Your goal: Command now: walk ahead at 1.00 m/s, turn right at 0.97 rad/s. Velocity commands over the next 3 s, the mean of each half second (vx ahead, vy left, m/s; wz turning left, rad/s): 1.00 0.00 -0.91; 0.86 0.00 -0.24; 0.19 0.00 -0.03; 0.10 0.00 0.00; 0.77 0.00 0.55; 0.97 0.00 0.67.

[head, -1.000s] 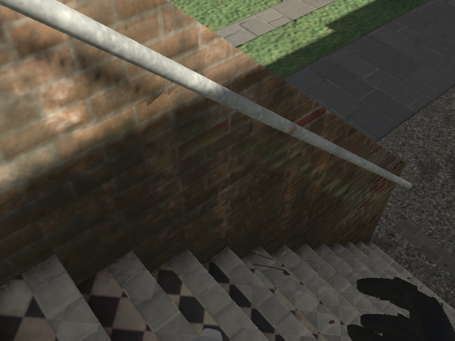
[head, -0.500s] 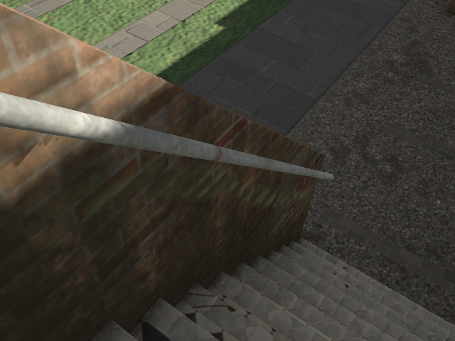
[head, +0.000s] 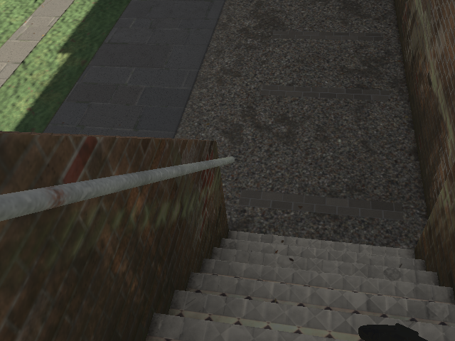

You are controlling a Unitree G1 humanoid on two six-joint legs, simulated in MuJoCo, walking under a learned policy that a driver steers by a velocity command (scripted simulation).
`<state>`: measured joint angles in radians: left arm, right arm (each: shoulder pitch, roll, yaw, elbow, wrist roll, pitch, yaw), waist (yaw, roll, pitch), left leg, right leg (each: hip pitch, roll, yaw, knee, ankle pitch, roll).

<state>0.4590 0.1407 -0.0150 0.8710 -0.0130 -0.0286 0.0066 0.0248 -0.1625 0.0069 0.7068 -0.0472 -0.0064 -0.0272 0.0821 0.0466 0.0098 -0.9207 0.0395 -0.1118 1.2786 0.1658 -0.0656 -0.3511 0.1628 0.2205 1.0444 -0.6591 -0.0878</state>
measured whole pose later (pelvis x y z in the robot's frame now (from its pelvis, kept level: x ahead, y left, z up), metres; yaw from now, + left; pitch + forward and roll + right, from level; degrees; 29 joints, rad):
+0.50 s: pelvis +0.27 +0.11 -0.25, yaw -24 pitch -1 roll -1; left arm 0.04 0.18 0.00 0.75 0.02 0.00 -0.01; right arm 0.63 -0.20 0.00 1.01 0.01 -0.10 0.01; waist -0.08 -0.03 0.02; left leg -0.32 0.01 0.10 1.16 -0.83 0.05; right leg -1.03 0.11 0.10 1.34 0.32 -0.10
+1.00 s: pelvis +0.54 +0.02 -0.52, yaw -30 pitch -3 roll -2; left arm 0.38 0.16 0.00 0.98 0.02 -0.05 0.03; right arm 0.33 -0.26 -0.04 0.88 -0.01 -0.05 -0.05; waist -0.04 0.05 0.00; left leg -0.44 0.01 -0.02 0.61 0.40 0.02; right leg -0.44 0.00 -0.06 1.45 -0.85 -0.03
